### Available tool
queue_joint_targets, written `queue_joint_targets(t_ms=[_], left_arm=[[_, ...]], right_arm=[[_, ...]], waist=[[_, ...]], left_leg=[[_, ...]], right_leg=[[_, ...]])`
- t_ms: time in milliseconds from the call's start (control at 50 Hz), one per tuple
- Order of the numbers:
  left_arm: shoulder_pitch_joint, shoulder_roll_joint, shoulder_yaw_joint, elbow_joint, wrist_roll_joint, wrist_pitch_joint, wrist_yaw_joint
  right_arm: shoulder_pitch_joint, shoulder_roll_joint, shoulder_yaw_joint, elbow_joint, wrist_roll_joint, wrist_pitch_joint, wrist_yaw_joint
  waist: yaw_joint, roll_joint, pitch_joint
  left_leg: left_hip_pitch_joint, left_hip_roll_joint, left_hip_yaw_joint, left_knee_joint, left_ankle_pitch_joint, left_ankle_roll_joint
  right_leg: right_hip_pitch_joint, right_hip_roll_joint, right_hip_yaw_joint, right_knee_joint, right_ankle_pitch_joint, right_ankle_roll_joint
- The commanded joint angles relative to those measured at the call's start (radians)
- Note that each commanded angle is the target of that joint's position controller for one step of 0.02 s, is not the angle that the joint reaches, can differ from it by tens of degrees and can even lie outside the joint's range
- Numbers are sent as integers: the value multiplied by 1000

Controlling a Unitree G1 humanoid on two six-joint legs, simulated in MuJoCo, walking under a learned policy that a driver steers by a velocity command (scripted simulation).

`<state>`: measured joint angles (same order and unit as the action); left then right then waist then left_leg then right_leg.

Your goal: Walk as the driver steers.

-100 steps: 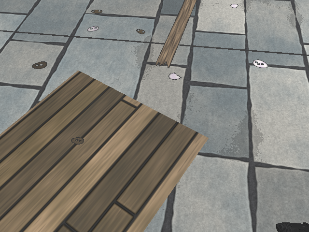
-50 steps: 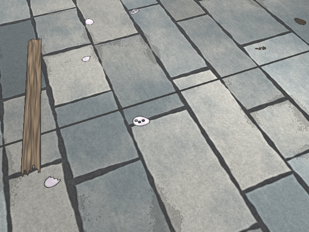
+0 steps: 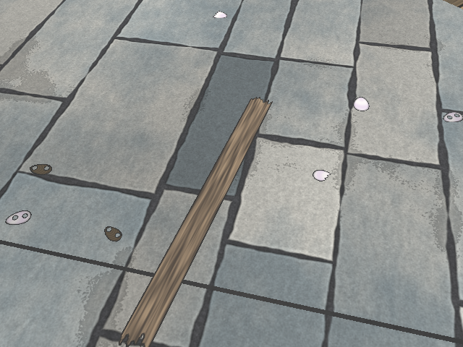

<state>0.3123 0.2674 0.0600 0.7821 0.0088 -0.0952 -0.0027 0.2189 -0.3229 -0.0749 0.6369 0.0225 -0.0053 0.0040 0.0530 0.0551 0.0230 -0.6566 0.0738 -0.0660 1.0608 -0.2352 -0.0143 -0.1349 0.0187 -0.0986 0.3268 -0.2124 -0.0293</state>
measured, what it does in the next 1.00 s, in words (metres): walks ahead: left foot, then right foot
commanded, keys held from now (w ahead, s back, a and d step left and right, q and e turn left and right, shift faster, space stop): w+q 0.26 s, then w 0.12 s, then w+e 0.62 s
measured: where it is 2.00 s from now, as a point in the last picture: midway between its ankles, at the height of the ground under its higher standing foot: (239, 246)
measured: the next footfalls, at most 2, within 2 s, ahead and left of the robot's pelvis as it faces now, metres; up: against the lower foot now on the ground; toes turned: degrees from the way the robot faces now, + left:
left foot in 0.26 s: +0.29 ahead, +0.16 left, +0.00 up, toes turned +12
right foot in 0.80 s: +0.64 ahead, +0.00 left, +0.00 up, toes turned +3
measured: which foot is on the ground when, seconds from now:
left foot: up 0.00-0.24, down 0.26-0.80, up 0.82-1.00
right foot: down 0.00-0.26, up 0.28-0.78, down 0.80-1.00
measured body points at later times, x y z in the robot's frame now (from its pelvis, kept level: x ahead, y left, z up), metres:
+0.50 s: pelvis +0.27 +0.09 +0.00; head +0.29 +0.10 +0.45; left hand +0.36 +0.39 -0.11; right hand +0.42 -0.16 -0.10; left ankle +0.25 +0.15 -0.74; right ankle +0.38 -0.07 -0.66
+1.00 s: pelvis +0.57 +0.07 -0.01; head +0.61 +0.06 +0.44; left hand +0.68 +0.34 -0.11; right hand +0.71 -0.21 -0.11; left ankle +0.55 +0.23 -0.67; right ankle +0.60 +0.00 -0.74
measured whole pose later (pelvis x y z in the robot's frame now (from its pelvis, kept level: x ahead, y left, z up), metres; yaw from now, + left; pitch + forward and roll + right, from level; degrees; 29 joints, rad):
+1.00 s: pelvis +0.57 +0.07 -0.01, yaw -2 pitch +2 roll +0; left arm 0.28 0.29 0.06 0.71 -0.01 -0.05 -0.03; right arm 0.20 -0.30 -0.04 0.70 -0.01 -0.10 0.00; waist 0.02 0.02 0.04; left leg -0.53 0.06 -0.07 1.11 -0.35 -0.02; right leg -0.29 0.12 0.04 0.42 -0.16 -0.10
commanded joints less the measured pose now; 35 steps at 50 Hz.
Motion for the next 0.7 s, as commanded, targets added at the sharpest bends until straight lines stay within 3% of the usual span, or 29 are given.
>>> queue_joint_targets(t_ms=[20, 80, 160, 200, 220, 240, 260, 280, 300, 320, 340, 360, 380, 400, 440, 480, 560, 600, 700], left_arm=[[-65, 162, 39, -52, -2, -13, 5], [-43, 183, 42, -28, -8, -3, 9], [-3, 217, 53, 5, -28, 16, 9], [-10, 246, 63, 8, -39, 27, 13], [-15, 262, 68, 7, -44, 34, 17], [-30, 262, 67, 3, -49, 40, 21], [-19, 229, 53, -6, -34, 37, 26], [68, 77, 3, -58, 18, 20, 12], [24, 128, 0, -69, -9, -16, -2], [-71, 193, 20, -86, -54, -32, -11], [-103, 178, 12, -98, -53, -41, -9], [-113, 170, 12, -85, -29, -42, -1], [-95, 177, 18, -75, -16, -33, 0], [-65, 172, 19, -62, -18, -19, -3], [-36, 137, 12, -40, -17, 6, -5], [-88, 114, 5, -51, -16, 21, -2], [-181, 92, -3, -67, -26, 19, -14], [-241, 79, -9, -85, -32, 15, -23], [-327, 75, -12, -140, -31, 12, -56]], right_arm=[[-40, -22, 0, -77, -1, -14, 11], [-136, -3, 9, -97, 0, -25, 30], [-217, -10, 8, -136, 4, -25, 52], [-188, -40, -8, -142, -3, -20, 56], [-125, -66, -23, -131, -7, -15, 54], [17, -105, -48, -95, -5, -11, 48], [198, -169, -82, -47, 0, -2, 30], [191, -280, -94, -44, 9, -6, 14], [217, -227, -72, -81, 2, -25, 19], [196, -157, -52, -56, -9, -39, 25], [145, -135, -43, -50, -7, -47, 25], [76, -104, -32, -52, -11, -51, 23], [31, -74, -19, -60, -22, -55, 22], [11, -63, -14, -60, -29, -58, 20], [14, -70, -14, -36, -25, -73, 17], [36, -88, -17, -6, -29, -83, 11], [57, -90, -13, 34, -34, -87, 1], [79, -103, -15, 56, -32, -90, -1], [128, -114, -24, 114, -21, -69, -6]], waist=[[-15, -128, 5], [19, -117, 30], [31, -119, 60], [-8, -145, 26], [-51, -159, -19], [-136, -142, -92], [-218, -85, -182], [-110, 211, -244], [-159, 152, -438], [-182, 68, -303], [-148, 25, -194], [-107, -27, -130], [-70, -12, -104], [-46, 3, -100], [-33, -5, -85], [-45, -14, -40], [-86, -8, 7], [-115, -9, 31], [-145, -20, 66]], left_leg=[[-84, 37, -18, -119, 134, -6], [-37, 24, 34, -279, 246, 8], [-7, 1, 88, -398, 190, 51], [87, -51, 139, -424, 89, 92], [182, -90, 166, -432, 44, 117], [376, -133, 182, -493, 87, 152], [680, -112, 93, -516, 121, 196], [1019, 167, -422, -562, 44, 350], [1090, 284, -784, -734, -137, 448], [1008, 250, -629, -761, -98, 383], [863, 209, -491, -760, -18, 345], [723, 171, -391, -764, 101, 312], [623, 142, -321, -784, 220, 299], [569, 133, -284, -809, 273, 297], [508, 131, -202, -849, 360, 302], [485, 124, -128, -887, 378, 291], [500, 83, 11, -921, 317, 227], [522, 98, 44, -940, 281, 212], [733, 169, 84, -878, 376, 193]], right_leg=[[70, -274, 140, -165, 252, -152], [85, -262, 47, -163, 280, -128], [175, -295, -13, -128, 371, -104], [214, -299, -55, -22, 673, -84], [219, -294, -75, 87, 839, -73], [170, -268, -106, 272, 898, -50], [-33, -232, -111, 538, 716, -12], [-494, -63, -83, 906, -244, 49], [-609, 1, 162, 1072, -391, 50], [-689, -56, 187, 1068, -289, 35], [-675, -99, 172, 989, -202, 21], [-617, -136, 166, 910, -146, 25], [-545, -159, 172, 859, -107, 30], [-496, -168, 170, 840, -87, 36], [-473, -173, 152, 789, -52, 57], [-519, -177, 151, 709, 46, 73], [-522, -149, 145, 475, 306, 63], [-507, -125, 134, 380, 371, 51], [-595, -92, 123, 262, 275, 3]])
